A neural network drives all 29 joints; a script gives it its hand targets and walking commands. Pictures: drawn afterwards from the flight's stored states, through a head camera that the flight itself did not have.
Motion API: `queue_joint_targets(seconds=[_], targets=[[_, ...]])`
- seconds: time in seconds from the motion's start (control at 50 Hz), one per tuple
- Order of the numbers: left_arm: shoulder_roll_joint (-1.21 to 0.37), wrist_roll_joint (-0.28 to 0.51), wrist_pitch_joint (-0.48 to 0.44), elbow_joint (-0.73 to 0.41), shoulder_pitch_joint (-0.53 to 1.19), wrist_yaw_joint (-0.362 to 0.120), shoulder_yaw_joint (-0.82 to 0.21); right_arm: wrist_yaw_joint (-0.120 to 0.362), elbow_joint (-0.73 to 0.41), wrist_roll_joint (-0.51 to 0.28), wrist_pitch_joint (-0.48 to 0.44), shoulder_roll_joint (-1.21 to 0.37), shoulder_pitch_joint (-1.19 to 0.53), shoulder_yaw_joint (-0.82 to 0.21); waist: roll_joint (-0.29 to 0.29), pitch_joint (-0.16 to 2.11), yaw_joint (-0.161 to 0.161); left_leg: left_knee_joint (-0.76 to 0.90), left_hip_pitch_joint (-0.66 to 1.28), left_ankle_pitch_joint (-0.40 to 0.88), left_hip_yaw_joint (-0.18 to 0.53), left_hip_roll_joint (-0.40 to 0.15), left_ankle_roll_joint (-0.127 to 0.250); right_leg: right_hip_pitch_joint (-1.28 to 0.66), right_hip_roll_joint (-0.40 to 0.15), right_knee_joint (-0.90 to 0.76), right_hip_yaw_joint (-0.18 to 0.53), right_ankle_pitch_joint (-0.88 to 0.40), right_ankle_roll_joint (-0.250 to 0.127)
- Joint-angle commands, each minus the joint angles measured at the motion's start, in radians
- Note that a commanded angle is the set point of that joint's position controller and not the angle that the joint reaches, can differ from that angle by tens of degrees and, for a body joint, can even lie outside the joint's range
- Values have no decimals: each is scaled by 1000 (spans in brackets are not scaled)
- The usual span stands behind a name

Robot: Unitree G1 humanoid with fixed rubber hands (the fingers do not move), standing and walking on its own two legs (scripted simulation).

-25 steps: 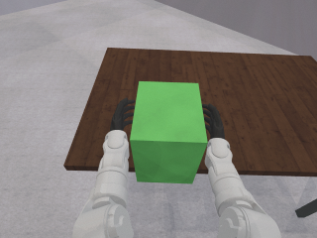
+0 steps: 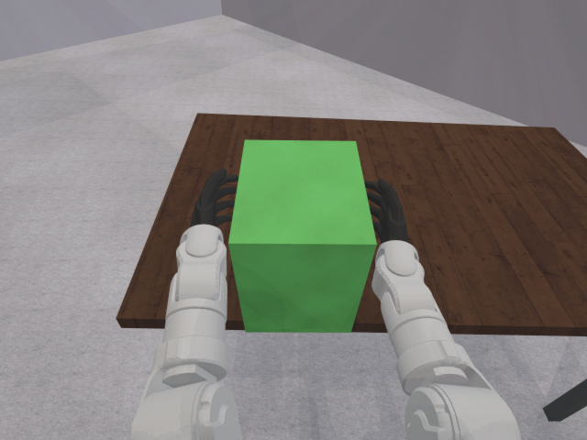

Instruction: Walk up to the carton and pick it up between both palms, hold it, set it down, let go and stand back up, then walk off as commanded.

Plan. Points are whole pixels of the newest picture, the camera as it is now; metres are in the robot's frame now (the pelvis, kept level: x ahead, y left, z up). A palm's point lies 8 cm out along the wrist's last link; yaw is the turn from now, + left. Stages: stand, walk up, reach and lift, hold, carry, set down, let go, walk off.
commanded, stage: reach and lift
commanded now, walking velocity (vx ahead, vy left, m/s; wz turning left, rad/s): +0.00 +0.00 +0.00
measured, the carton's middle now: (299, 238) +0.40 +0.01 +0.07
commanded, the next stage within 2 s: hold in 1.50 s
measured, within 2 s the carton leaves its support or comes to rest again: neither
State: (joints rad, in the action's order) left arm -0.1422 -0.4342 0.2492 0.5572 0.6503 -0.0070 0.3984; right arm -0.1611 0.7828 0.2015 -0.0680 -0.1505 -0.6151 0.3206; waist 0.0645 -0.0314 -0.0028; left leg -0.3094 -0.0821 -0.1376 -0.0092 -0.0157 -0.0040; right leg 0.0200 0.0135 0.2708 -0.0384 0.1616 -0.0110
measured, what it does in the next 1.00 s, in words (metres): stands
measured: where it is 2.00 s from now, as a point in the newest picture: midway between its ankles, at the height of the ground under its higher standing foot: outside the picture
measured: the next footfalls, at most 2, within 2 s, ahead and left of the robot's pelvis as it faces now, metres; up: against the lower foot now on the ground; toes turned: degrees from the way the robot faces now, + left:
none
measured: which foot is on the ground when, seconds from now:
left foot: down 0.00-1.00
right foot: down 0.00-1.00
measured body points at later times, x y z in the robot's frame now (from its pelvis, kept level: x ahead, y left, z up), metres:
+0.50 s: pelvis -0.01 +0.00 +0.00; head -0.04 +0.04 +0.45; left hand +0.37 +0.14 +0.16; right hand +0.36 -0.12 +0.13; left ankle +0.03 +0.12 -0.75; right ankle +0.00 -0.11 -0.75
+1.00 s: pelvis +0.00 +0.00 +0.00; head -0.04 +0.04 +0.44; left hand +0.37 +0.14 +0.17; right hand +0.37 -0.12 +0.15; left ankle +0.03 +0.12 -0.75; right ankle +0.00 -0.11 -0.75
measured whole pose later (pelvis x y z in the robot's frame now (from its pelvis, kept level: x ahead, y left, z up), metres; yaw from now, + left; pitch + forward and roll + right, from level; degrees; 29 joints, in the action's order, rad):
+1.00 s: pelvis +0.00 +0.00 +0.00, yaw +1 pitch -12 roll +0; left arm -0.16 -0.50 0.62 0.15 0.60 -0.06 0.32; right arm -0.23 0.58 -0.06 0.09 -0.07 -0.57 0.04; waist 0.09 -0.12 0.07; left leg -0.30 0.06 -0.15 0.01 -0.01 0.00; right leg -0.13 0.01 0.25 -0.06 0.17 -0.01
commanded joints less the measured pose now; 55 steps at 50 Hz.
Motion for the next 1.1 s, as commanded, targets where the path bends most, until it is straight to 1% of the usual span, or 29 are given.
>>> queue_joint_targets(seconds=[0.0, 0.1, 0.14, 0.22, 0.3, 0.34, 0.4, 0.48, 0.54, 0.66, 0.74, 0.84, 0.94, 0.98, 1.08], targets=[[-489, 59, 25, -61, 399, -151, -361, 111, -165, -52, -52, -449, -597, -397, -65, 324, 19, -4, 160, 250, -77, 10, -5, -107, 9, -8, -58, -253, 44], [-492, 67, 89, -143, 354, -166, -396, 85, -235, -122, -32, -444, -583, -480, -49, 289, 31, -4, 185, 255, -69, 16, -4, -124, 10, -9, -59, -302, 53], [-496, 70, 114, -183, 336, -169, -413, 75, -275, -153, -28, -442, -582, -520, -47, 284, 31, -8, 197, 267, -66, 18, -5, -126, 11, -10, -60, -323, 55], [-492, 73, 163, -239, 326, -176, -438, 59, -345, -200, -15, -429, -589, -568, -45, 256, 37, -8, 210, 250, -65, 22, -2, -113, 9, -20, -64, -300, 55], [-489, 80, 204, -272, 347, -181, -458, 51, -393, -220, 1, -407, -610, -569, -50, 230, 52, 1, 218, 196, -65, 23, 5, -75, 10, -37, -73, -202, 50], [-487, 81, 221, -279, 359, -182, -461, 51, -399, -222, 11, -395, -617, -557, -56, 222, 57, 10, 221, 162, -65, 22, 9, -52, 11, -46, -79, -138, 45], [-483, 74, 245, -280, 365, -184, -452, 56, -394, -219, 24, -378, -618, -533, -63, 215, 61, 22, 218, 117, -67, 21, 14, -35, 11, -53, -84, -75, 39], [-483, 67, 271, -281, 370, -189, -441, 61, -394, -218, 40, -362, -624, -517, -64, 218, 68, 32, 215, 81, -70, 20, 18, -33, 12, -55, -91, -36, 35], [-481, 64, 288, -282, 375, -190, -433, 64, -405, -224, 47, -358, -645, -523, -56, 226, 65, 34, 216, 76, -70, 20, 23, -40, 14, -54, -94, -29, 35], [-481, 59, 308, -291, 388, -191, -424, 65, -419, -236, 56, -354, -667, -535, -43, 224, 65, 34, 227, 92, -69, 19, 25, -45, 19, -52, -100, -40, 36], [-478, 55, 321, -308, 381, -193, -424, 61, -423, -246, 62, -350, -662, -544, -44, 221, 69, 27, 246, 133, -69, 20, 20, -60, 21, -49, -102, -78, 38], [-471, 53, 339, -347, 363, -198, -433, 51, -432, -264, 72, -340, -635, -558, -54, 216, 80, 14, 274, 200, -69, 24, 10, -87, 22, -45, -105, -142, 43], [-466, 65, 353, -409, 343, -205, -461, 34, -482, -288, 79, -341, -612, -595, -58, 225, 92, -5, 296, 268, -67, 30, -1, -125, 21, -35, -105, -237, 53], [-459, 68, 359, -428, 338, -208, -466, 28, -503, -296, 83, -342, -604, -608, -55, 219, 95, -7, 296, 275, -66, 33, -3, -135, 18, -32, -103, -266, 57], [-443, 70, 377, -456, 335, -215, -468, 19, -536, -307, 97, -336, -597, -625, -46, 199, 96, -1, 290, 258, -65, 36, -2, -144, 14, -30, -104, -281, 63]])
